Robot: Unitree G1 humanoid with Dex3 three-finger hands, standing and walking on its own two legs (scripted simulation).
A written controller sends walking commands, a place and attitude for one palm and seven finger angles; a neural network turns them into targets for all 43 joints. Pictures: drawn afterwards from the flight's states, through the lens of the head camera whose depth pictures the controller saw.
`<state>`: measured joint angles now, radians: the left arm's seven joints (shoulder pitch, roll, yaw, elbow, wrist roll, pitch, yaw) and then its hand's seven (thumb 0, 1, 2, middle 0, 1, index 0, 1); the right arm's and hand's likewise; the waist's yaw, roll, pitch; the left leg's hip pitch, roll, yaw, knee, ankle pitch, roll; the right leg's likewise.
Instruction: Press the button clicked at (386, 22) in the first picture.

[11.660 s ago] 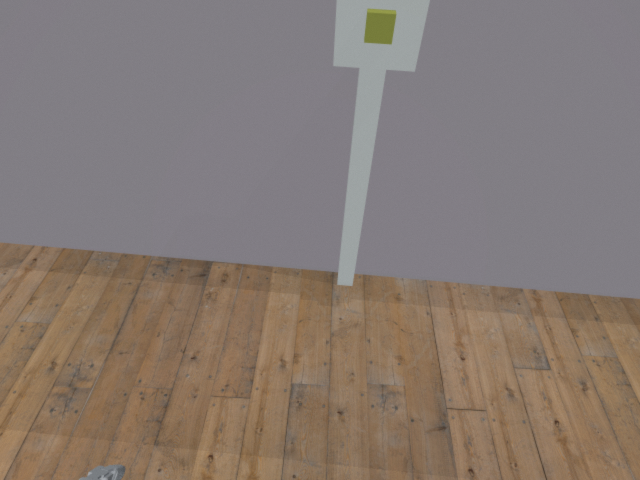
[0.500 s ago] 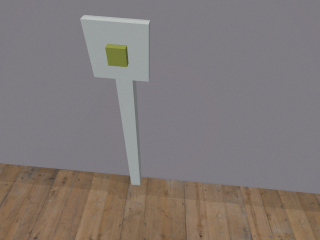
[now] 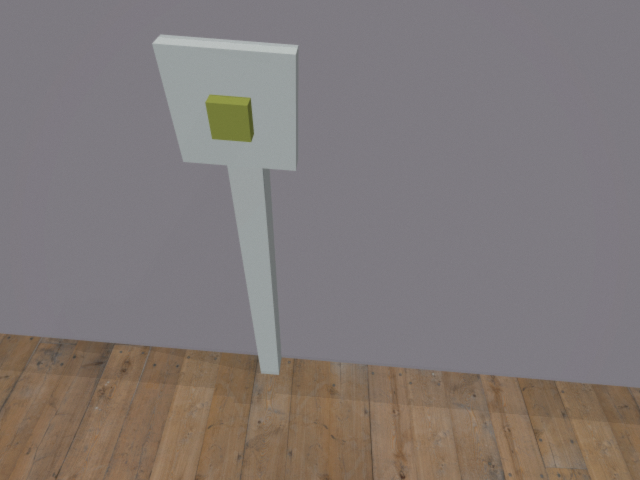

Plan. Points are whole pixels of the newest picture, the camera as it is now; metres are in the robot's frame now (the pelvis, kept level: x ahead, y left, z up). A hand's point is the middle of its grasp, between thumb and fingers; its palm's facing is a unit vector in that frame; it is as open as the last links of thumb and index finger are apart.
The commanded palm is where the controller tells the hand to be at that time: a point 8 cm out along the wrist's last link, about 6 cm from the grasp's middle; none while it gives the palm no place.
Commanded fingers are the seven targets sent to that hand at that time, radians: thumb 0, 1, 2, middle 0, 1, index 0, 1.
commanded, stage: look again from close up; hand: left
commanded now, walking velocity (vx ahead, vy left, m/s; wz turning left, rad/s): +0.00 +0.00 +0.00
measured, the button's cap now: (231, 117) +0.53 +0.17 +0.18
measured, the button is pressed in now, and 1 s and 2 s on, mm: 0 0 0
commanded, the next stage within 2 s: come to a stop and stand still in 0.08 s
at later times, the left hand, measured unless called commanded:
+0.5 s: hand out of the picture +0.02 +0.18 -0.17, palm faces +0.01 -0.97 -0.23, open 7.4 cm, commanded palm none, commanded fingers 0.00 0.90 0.90 -0.20 -0.30 -0.20 -0.30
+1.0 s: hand out of the picture +0.05 +0.14 -0.17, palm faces +0.00 -0.98 -0.20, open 7.3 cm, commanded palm none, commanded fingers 0.00 0.90 0.90 -0.20 -0.30 -0.20 -0.30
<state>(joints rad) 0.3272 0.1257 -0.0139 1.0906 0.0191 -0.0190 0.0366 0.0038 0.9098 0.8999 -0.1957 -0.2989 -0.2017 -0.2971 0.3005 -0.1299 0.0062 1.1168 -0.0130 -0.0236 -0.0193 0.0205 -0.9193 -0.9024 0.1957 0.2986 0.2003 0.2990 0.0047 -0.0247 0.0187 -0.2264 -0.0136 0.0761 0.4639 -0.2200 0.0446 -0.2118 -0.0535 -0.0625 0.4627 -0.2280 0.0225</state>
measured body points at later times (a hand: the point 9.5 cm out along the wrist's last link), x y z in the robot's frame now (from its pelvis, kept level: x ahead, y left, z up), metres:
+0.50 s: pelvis +0.02 +0.00 +0.00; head +0.02 -0.02 +0.45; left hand +0.02 +0.23 -0.15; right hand +0.03 -0.22 -0.17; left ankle +0.02 +0.09 -0.74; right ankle +0.01 -0.13 -0.74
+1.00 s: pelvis +0.04 -0.03 +0.00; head +0.06 -0.04 +0.45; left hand +0.05 +0.19 -0.16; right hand +0.05 -0.25 -0.16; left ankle +0.02 +0.09 -0.74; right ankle +0.01 -0.13 -0.74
